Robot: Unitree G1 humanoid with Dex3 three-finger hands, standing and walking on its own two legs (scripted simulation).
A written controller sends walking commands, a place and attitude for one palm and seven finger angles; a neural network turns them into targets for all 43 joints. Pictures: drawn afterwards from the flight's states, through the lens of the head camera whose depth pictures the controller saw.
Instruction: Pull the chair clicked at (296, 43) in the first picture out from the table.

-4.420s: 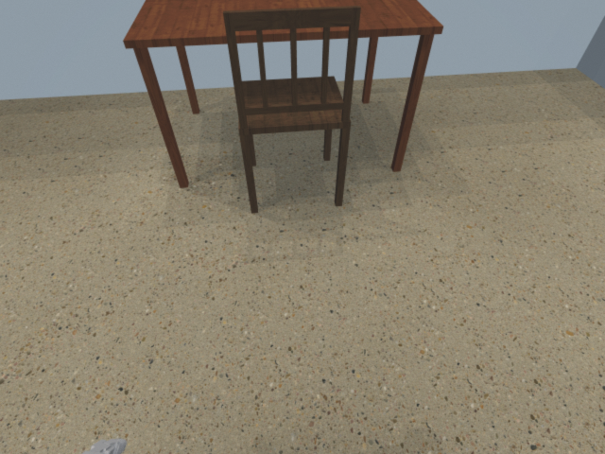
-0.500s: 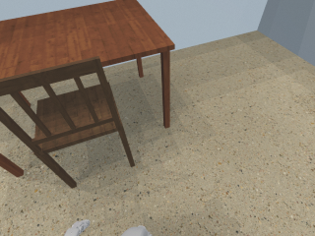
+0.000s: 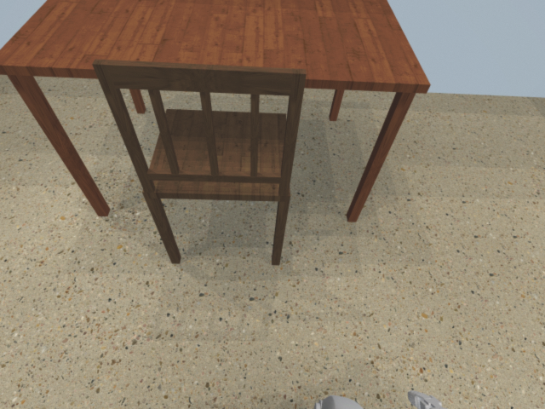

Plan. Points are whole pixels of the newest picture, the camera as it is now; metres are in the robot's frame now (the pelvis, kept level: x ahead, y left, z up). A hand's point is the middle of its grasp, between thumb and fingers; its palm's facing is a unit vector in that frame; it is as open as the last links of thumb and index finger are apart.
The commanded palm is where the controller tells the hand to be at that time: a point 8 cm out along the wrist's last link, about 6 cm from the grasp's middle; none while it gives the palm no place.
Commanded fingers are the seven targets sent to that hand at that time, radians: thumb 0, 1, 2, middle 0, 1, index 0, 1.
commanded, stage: turn to face it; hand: left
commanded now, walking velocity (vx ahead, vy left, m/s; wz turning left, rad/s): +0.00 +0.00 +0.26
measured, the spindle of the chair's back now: (210, 136) +0.70 +0.22 -0.09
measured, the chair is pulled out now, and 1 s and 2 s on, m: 0.00 0.00 0.00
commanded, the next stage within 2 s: take the last steps up to it in 0.04 s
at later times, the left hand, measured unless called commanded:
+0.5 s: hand out of the picture +0.00 +0.14 -0.15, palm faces +0.20 -0.96 -0.20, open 7.3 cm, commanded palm none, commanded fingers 0.00 0.90 0.90 -0.20 -0.30 -0.20 -0.30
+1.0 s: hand (158, 354) +0.21 +0.22 -0.16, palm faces +0.14 -0.97 -0.20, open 7.3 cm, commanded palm none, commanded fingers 0.00 0.90 0.90 -0.20 -0.30 -0.20 -0.30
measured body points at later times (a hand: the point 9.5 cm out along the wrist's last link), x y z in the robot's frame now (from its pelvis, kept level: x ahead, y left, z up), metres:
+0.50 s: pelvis +0.03 -0.03 +0.01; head +0.04 -0.04 +0.46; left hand -0.01 +0.19 -0.14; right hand +0.08 -0.27 -0.15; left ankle +0.02 +0.12 -0.68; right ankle +0.02 -0.12 -0.74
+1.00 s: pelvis +0.16 +0.02 +0.00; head +0.18 +0.03 +0.45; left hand +0.20 +0.27 -0.15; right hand +0.13 -0.18 -0.15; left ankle +0.07 +0.12 -0.74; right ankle +0.27 -0.09 -0.70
